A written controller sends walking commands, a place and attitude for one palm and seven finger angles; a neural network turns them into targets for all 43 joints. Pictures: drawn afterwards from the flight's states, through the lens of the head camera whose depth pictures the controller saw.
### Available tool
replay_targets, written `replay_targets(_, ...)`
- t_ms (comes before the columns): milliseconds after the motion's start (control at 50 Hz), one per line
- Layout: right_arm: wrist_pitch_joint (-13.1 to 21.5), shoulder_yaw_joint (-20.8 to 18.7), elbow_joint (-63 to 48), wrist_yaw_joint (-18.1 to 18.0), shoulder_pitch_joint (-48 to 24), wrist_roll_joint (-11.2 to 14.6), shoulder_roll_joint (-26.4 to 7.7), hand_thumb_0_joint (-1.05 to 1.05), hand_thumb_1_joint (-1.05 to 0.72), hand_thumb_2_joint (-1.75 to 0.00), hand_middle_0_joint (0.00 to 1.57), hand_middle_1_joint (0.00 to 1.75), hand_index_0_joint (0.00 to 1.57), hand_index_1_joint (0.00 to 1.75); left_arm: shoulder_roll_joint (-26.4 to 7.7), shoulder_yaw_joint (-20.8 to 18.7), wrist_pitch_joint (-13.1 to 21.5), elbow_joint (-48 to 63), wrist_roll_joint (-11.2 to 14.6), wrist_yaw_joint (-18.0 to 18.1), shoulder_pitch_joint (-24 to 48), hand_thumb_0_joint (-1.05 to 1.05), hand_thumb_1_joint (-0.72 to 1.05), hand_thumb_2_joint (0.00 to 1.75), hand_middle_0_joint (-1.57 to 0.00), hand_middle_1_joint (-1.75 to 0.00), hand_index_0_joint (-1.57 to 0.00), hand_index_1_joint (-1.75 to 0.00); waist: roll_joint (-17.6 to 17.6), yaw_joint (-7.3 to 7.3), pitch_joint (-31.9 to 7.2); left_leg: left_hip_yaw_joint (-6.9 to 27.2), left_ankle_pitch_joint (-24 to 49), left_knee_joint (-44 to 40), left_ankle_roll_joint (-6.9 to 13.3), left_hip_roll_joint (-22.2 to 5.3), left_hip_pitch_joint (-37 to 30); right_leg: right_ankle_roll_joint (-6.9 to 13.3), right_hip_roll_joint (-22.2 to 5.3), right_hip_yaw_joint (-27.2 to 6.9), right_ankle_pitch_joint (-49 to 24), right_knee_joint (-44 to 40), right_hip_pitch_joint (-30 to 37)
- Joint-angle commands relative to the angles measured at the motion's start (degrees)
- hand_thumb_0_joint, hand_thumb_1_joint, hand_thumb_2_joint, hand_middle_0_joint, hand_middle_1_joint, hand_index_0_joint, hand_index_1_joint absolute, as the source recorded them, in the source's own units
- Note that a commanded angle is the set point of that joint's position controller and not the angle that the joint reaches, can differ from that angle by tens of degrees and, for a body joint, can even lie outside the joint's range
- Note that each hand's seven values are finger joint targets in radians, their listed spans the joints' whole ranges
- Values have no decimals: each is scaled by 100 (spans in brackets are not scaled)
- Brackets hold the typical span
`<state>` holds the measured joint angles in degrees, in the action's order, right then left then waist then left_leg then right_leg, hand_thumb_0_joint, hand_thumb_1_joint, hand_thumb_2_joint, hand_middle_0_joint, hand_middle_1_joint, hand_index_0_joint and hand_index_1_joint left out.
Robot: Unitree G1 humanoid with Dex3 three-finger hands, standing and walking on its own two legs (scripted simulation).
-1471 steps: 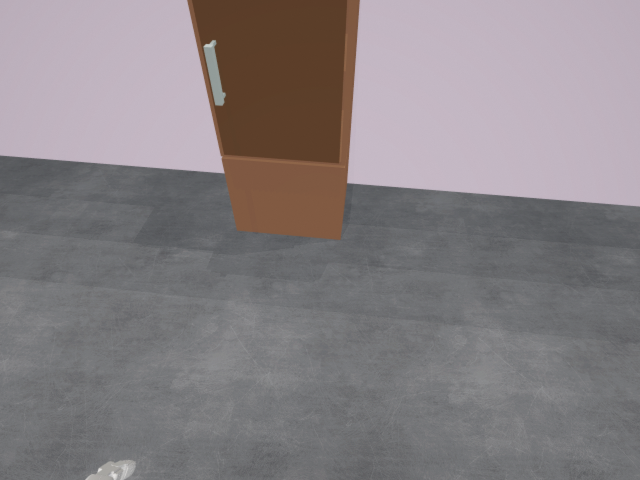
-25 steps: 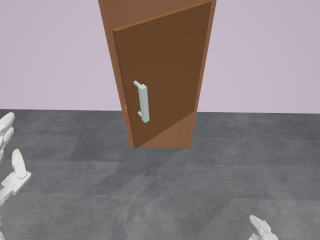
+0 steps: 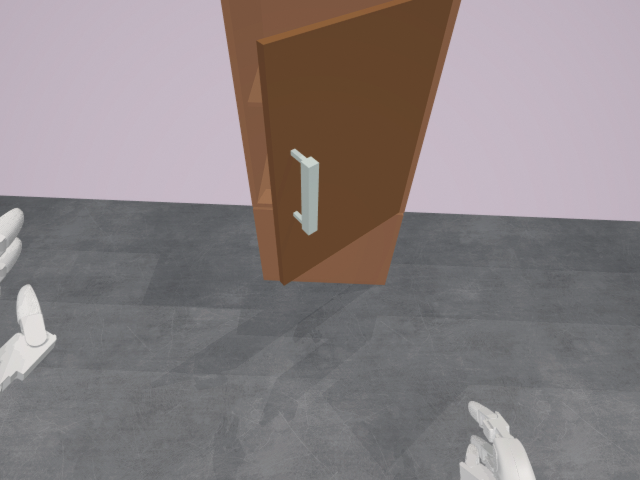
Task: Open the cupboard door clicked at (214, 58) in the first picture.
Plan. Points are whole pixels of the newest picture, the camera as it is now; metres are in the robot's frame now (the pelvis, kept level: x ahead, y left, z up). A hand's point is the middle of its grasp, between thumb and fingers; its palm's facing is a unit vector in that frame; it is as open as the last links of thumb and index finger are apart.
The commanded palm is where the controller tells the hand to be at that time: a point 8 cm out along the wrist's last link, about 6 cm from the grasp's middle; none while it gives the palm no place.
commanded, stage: stop stepping back and stand still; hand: left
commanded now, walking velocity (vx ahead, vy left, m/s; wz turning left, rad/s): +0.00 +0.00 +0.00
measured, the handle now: (303, 193) +0.61 +0.07 -0.04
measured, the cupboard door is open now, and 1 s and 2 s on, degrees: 41 41 41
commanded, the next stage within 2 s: let the arm hang, fingers relaxed in 0.12 s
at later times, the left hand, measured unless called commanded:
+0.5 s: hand out of the picture +0.06 +0.16 -0.16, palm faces -0.05 -0.98 -0.20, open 7.4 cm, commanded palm none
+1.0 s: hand out of the picture +0.02 +0.21 -0.15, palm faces +0.04 -0.95 -0.32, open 7.4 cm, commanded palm none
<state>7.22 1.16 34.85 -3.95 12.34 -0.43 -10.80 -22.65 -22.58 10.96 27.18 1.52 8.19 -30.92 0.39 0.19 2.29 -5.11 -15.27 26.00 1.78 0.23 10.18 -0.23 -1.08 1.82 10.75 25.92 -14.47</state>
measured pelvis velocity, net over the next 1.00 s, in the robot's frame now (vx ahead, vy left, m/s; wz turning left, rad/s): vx -0.01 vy -0.02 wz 0.04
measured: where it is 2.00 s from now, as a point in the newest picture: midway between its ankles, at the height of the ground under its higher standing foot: outside the picture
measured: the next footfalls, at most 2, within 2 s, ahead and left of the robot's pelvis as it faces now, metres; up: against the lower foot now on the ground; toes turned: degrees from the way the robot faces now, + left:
none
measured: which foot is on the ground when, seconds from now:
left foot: down 0.00-1.00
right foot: down 0.00-1.00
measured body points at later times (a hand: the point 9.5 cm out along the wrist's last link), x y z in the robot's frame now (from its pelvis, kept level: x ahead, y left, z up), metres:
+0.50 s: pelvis -0.02 -0.01 -0.01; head +0.01 -0.02 +0.44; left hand +0.06 +0.22 -0.14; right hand +0.07 -0.28 -0.15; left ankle -0.01 +0.09 -0.74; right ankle +0.03 -0.12 -0.74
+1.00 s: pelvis -0.01 -0.02 +0.00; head +0.00 -0.04 +0.45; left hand +0.02 +0.25 -0.13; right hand -0.01 -0.26 -0.17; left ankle -0.01 +0.09 -0.74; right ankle +0.03 -0.12 -0.74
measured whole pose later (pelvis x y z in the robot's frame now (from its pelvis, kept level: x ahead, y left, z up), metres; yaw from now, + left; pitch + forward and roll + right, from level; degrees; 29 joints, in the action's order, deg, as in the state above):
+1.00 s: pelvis -0.01 -0.02 +0.00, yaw +2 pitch -1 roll +0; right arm -0.9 -0.5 63.8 -0.6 15.6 -1.6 -12.6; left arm -14.0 -1.5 0.0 -64.1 -0.5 0.7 -10.8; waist -3.0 -0.7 2.6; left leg -2.7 -12.6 23.6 0.5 -0.3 9.9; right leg 1.6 -0.6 4.3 9.1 23.4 -13.3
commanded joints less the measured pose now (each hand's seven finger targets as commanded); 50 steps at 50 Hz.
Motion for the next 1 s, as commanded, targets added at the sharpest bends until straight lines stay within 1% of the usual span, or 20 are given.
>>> replay_targets(0, 293, -315, -848, -53, -430, 43, -760, 0, -90, -90, 20, 30, 20, 30, -952, -825, 375, 1015, 49, 163, -100, 0, 90, 90, -20, -30, -20, -30, -490, 5, -779, 475, 1419, -650, -233, -519, 555, 0, -61, -228, -1438, 14, 1056)
replay_targets(100, 254, -341, -803, -83, -445, 53, -814, 0, -90, -90, 20, 30, 20, 30, -868, -730, 366, 734, 46, 146, 3, 0, 90, 90, -20, -30, -20, -30, -415, -2, -528, 521, 660, -870, -207, -530, 734, -33, -40, -279, -908, -172, 879)
replay_targets(180, 267, -356, -802, -121, -497, 44, -810, 0, -90, -90, 20, 30, 20, 30, -913, -706, 379, 847, 13, 157, 188, 0, 90, 90, -20, -30, -20, -30, -297, 8, -598, 514, 353, -879, -156, -479, 727, -30, -73, -336, -822, -279, 919)
replay_targets(200, 433, -631, 651, 439, -749, 85, -1829, 0, -90, -90, 20, 30, 20, 30, -79, 1727, -414, -3552, -405, -678, 591, 0, 90, 90, -20, -30, -20, -30, -269, -271, 106, 813, 1354, 125, -24, -554, 1057, 134, -449, -189, -1174, 423, -155)
replay_targets(220, 9, -594, 648, 462, -292, 73, -1508, 0, -90, -90, 20, 30, 20, 30, 55, 1522, -882, -3751, -332, -793, 593, 0, 90, 90, -20, -30, -20, -30, -300, -194, -430, 663, 1837, -11, -118, -627, 589, 219, -446, -458, -808, 270, -253)
replay_targets(240, -109, -555, 544, 447, -224, 48, -1494, 0, -90, -90, 20, 30, 20, 30, 130, 1570, -1027, -3680, -302, -805, 634, 0, 90, 90, -20, -30, -20, -30, -513, -204, -363, 738, 1701, -132, -49, -765, 609, 181, -315, -306, -155, 437, -413)
replay_targets(280, -243, -476, 592, 420, -294, -44, -1419, 0, -90, -90, 20, 30, 20, 30, 183, 1615, -1032, -4105, -350, -796, 952, 0, 90, 90, -20, -30, -20, -30, -212, -118, -489, 1134, 1313, -367, 226, -949, 1112, 197, -176, -209, 343, 832, -113)
replay_targets(320, -345, -429, 690, 422, -373, -107, -1476, 0, -90, -90, 20, 30, 20, 30, -3, 1664, -1023, -4740, -394, -801, 1163, 0, 90, 90, -20, -30, -20, -30, 679, -27, -560, 1122, 845, -270, 265, -835, 1155, 246, -262, -351, 103, 584, 210)
replay_targets(340, -394, -437, 769, 420, -343, -116, -1491, 0, -90, -90, 20, 30, 20, 30, -117, 1672, -1021, -5066, -416, -802, 1305, 0, 90, 90, -20, -30, -20, -30, 1092, -16, -613, 1015, 702, -82, 212, -640, 981, 294, -405, -519, -132, 319, 199)
replay_targets(360, -457, -435, 848, 425, -274, -102, -1460, 0, -90, -90, 20, 30, 20, 30, -232, 1708, -1021, -5398, -417, -792, 1474, 0, 90, 90, -20, -30, -20, -30, 1300, -60, -659, 878, 480, 90, 151, -444, 754, 401, -594, -738, -88, 89, 47)
replay_targets(400, -572, -362, 1098, 415, -107, -112, -1249, 0, -90, -90, 20, 30, 20, 30, -229, 1833, -1057, -6024, -365, -770, 1754, 0, 90, 90, -20, -30, -20, -30, 1183, -162, -638, 651, 295, 290, 77, -197, 357, 526, -834, -980, -37, -237, -211)
replay_targets(440, -624, -309, 1333, 401, -74, -120, -1139, 0, -90, -90, 20, 30, 20, 30, -166, 1933, -1058, -6545, -320, -750, 1890, 0, 90, 90, -20, -30, -20, -30, 346, -182, -675, 640, 472, 122, 33, -238, 118, 507, -763, -928, -24, -249, -222)
replay_targets(480, -645, -272, 1506, 384, -122, -116, -1088, 0, -90, -90, 20, 30, 20, 30, -72, 1985, -1058, -7013, -290, -726, 1848, 0, 90, 90, -20, -30, -20, -30, -451, -104, -638, 793, 490, -203, 41, -423, 282, 387, -572, -758, 99, -191, 53)
replay_targets(540, -680, -265, 1771, 343, -83, -122, -957, 0, -90, -90, 20, 30, 20, 30, 101, 1955, -1037, -7635, -269, -704, 1633, 0, 90, 90, -20, -30, -20, -30, -969, -12, -551, 824, 176, -439, 16, -486, 523, 367, -516, -650, 126, -348, 413)
replay_targets(640, -760, -305, 2207, 326, 321, -105, -952, 0, -90, -90, 20, 30, 20, 30, 23, 1986, -1022, -8240, -238, -716, 1845, 0, 90, 90, -20, -30, -20, -30, -453, -73, -31, 815, -396, -585, -1, -464, 596, 405, -559, -713, 950, -849, 171)
replay_targets(660, -768, -319, 2250, 322, 400, -98, -979, 0, -90, -90, 20, 30, 20, 30, 3, 1980, -1016, -8328, -237, -712, 1867, 0, 90, 90, -20, -30, -20, -30, -231, -75, 37, 825, -372, -577, 8, -476, 559, 399, -549, -700, 1040, -915, 119)
replay_targets(740, -763, -324, 2489, 308, 617, -111, -965, 0, -90, -90, 20, 30, 20, 30, 28, 1974, -1032, -8618, -231, -711, 1941, 0, 90, 90, -20, -30, -20, -30, 49, -94, 161, 822, -433, -688, 34, -494, 526, 386, -543, -672, 1238, -1007, 46)
replay_targets(800, -750, -322, 2592, 304, 672, -121, -955, 0, -90, -90, 20, 30, 20, 30, 26, 1955, -1035, -8736, -232, -706, 1942, 0, 90, 90, -20, -30, -20, -30, 76, -76, 120, 826, -441, -745, 58, -496, 516, 377, -541, -672, 1265, -1019, 93)
replay_targets(880, -711, -318, 2667, 300, 664, -109, -933, 0, -90, -90, 20, 30, 20, 30, 3, 1943, -1007, -8837, -231, -691, 2002, 0, 90, 90, -20, -30, -20, -30, 240, -73, 5, 792, -54, -758, 53, -520, 392, 366, -563, -594, 889, -950, 260)
replay_targets(980, -691, -293, 2748, 292, 517, -103, -899, 0, -90, -90, 20, 30, 20, 30, 33, 1967, -1004, -8908, -227, -680, 2073, 0, 90, 90, -20, -30, -20, -30, 91, -50, 150, 831, 236, -881, 32, -582, 357, 336, -549, -510, 453, -859, 310)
